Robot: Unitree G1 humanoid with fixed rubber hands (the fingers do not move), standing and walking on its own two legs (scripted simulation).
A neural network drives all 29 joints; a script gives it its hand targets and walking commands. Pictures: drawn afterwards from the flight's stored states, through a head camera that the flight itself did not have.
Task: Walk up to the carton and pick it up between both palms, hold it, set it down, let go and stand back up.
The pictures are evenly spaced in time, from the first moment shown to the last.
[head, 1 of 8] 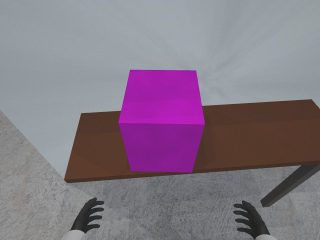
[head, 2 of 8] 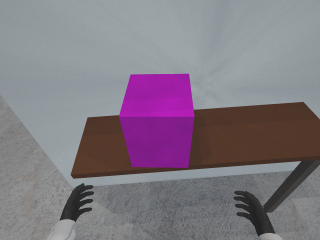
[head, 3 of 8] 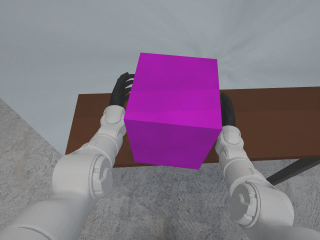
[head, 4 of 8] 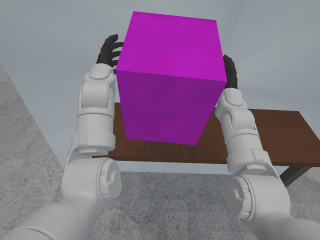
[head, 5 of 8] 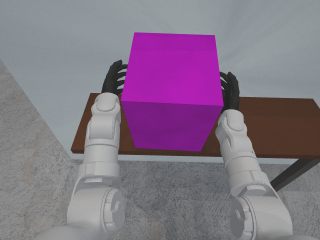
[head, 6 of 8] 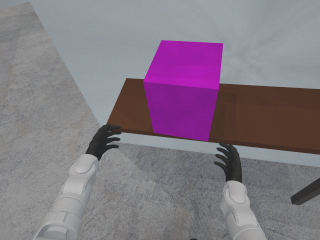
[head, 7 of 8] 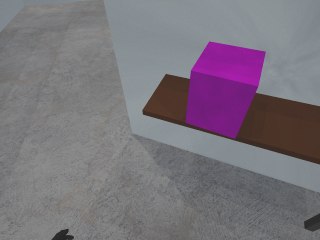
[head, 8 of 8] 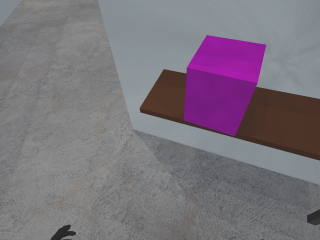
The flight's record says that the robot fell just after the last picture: no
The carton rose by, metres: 0.22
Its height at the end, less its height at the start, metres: +0.00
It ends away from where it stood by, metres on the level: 0.02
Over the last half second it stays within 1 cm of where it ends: yes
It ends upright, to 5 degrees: yes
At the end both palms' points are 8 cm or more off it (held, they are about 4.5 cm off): yes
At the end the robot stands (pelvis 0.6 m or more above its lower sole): yes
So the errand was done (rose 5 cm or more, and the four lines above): yes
